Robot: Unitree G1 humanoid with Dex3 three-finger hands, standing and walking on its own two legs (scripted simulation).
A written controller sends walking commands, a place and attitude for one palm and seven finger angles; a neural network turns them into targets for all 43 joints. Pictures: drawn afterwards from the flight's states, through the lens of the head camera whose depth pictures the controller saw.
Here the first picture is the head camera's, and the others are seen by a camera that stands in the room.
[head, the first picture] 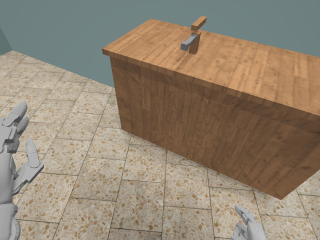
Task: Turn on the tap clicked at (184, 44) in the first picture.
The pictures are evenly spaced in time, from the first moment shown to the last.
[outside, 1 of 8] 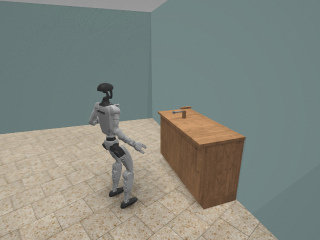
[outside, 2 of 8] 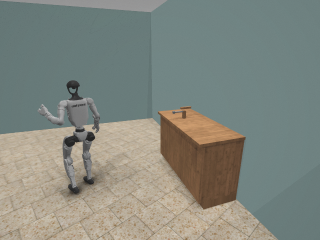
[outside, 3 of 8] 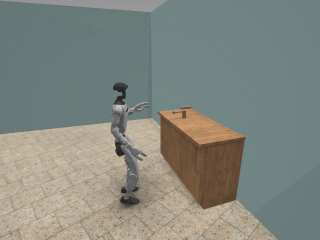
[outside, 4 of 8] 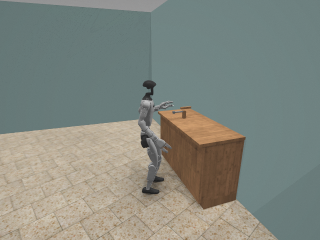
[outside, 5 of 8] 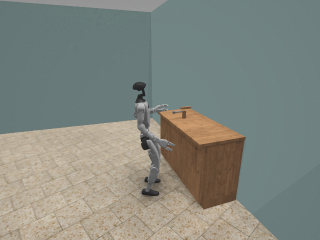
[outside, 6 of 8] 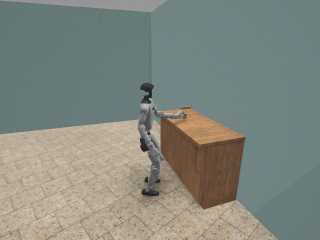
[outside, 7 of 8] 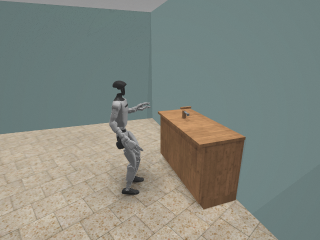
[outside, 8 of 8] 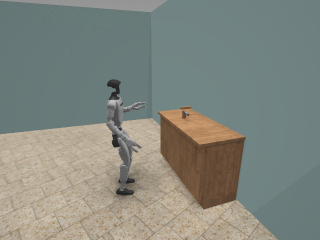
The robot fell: no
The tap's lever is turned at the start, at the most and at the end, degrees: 0 82 82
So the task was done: yes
